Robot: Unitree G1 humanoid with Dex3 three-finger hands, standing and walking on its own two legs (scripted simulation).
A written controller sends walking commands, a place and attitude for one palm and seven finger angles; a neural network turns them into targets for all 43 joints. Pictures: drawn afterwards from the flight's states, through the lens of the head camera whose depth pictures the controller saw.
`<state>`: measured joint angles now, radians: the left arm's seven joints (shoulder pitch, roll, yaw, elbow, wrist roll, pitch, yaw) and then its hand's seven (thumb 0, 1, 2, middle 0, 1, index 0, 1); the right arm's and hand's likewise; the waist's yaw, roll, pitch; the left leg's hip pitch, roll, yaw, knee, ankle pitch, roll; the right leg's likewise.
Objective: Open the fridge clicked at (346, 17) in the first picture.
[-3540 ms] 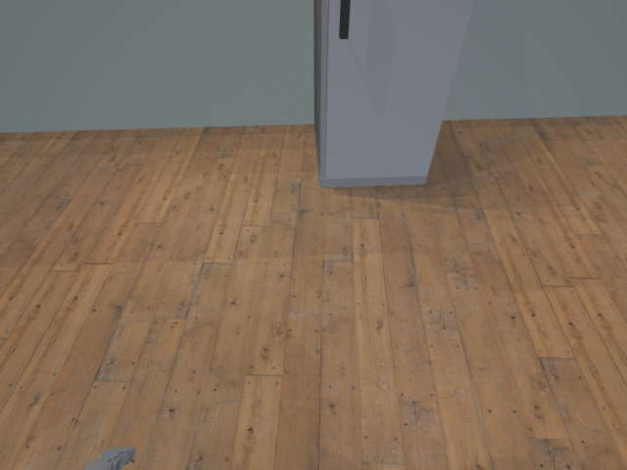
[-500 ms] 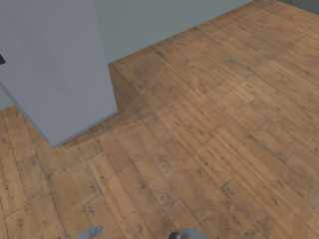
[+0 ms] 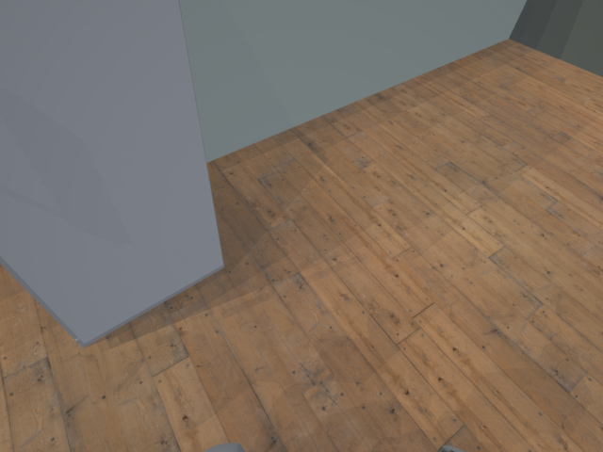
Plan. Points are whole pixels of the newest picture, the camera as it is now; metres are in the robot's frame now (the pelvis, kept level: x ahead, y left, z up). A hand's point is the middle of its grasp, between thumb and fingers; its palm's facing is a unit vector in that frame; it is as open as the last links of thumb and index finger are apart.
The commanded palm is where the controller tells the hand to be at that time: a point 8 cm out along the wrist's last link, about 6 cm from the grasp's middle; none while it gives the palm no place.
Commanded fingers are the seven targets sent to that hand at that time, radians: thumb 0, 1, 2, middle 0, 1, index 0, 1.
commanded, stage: turn to face it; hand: left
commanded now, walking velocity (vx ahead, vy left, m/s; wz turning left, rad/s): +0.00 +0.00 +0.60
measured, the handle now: out of the picture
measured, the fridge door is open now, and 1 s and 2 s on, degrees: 0 0 0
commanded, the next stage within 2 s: take the last steps up to it in 1.26 s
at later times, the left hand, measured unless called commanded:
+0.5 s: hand out of the picture +0.11 +0.15 -0.12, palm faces +0.29 -0.92 -0.27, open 7.3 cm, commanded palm none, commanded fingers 0.00 0.90 0.90 -0.20 -0.30 -0.20 -0.30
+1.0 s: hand out of the picture -0.04 +0.19 -0.16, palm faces +0.59 -0.77 -0.25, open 7.3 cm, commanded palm none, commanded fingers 0.00 0.90 0.90 -0.20 -0.30 -0.20 -0.30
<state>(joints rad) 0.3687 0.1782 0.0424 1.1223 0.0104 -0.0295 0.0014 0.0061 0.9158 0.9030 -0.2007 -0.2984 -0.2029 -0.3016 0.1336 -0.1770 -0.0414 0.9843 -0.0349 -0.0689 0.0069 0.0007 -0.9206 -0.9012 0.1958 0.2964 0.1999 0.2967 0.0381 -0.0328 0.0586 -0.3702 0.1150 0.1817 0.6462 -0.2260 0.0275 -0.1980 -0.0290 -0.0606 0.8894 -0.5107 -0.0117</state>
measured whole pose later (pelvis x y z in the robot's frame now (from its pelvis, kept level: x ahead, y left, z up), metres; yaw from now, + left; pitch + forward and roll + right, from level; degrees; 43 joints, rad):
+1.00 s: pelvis +0.05 -0.02 +0.02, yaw +34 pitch +0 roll -1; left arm 0.22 0.27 0.07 0.96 0.02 0.07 0.01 0.01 0.91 0.90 -0.20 -0.30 -0.20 -0.30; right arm 0.12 -0.21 -0.04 0.91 -0.02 0.03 0.00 0.00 -0.91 -0.90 0.20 0.30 0.20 0.30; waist 0.03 -0.03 0.10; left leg -0.25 0.03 0.06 0.53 -0.28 0.03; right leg -0.48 -0.12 -0.07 1.12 -0.44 0.09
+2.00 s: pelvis +0.06 +0.02 +0.02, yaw +44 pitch -1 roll +0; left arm 0.32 0.19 0.06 1.10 0.03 0.01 -0.02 0.01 0.91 0.90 -0.20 -0.30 -0.20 -0.30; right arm 0.38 -0.12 -0.02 1.10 -0.02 -0.05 -0.02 0.00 -0.92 -0.90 0.20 0.30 0.20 0.30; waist 0.01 -0.04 0.02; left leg 0.00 0.00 0.12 0.30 -0.29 0.04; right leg -0.54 -0.11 -0.06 1.04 -0.24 0.02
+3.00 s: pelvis +0.23 +0.13 +0.01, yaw +40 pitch -1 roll -1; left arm 0.21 0.21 0.07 1.02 0.02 0.07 0.03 0.01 0.91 0.90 -0.20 -0.30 -0.20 -0.30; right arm 0.09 -0.15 -0.06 1.01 -0.02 0.02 -0.04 -0.01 -0.92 -0.90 0.20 0.30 0.21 0.30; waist 0.01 0.00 0.12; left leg -0.33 0.09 0.13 0.48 -0.12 0.02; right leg -0.38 -0.03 -0.01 0.95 -0.50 0.04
